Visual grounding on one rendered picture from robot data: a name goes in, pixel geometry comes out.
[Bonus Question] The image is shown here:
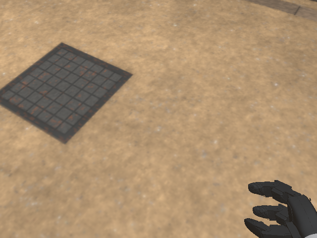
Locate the robot right hand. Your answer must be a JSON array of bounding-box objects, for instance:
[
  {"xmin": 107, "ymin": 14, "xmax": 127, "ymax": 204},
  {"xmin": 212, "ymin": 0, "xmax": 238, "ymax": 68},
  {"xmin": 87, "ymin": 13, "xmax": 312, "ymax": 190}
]
[{"xmin": 244, "ymin": 179, "xmax": 317, "ymax": 238}]

